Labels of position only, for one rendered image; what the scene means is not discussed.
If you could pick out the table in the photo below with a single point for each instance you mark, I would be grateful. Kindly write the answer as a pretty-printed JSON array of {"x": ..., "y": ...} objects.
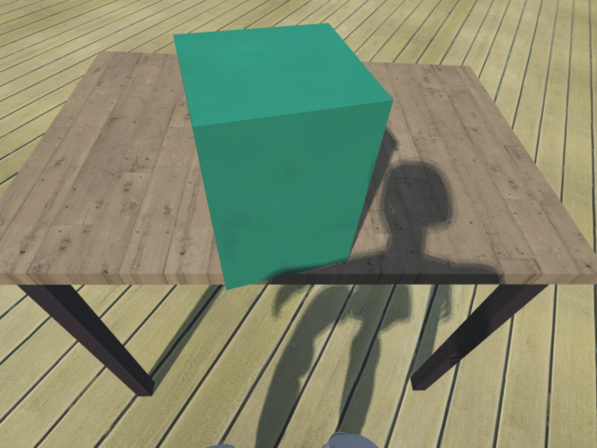
[{"x": 113, "y": 194}]

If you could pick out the robot right shin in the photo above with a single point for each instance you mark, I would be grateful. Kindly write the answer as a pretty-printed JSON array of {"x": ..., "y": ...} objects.
[{"x": 335, "y": 434}]

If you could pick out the carton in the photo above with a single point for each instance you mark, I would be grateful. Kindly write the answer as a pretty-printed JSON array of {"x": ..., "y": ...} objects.
[{"x": 288, "y": 124}]

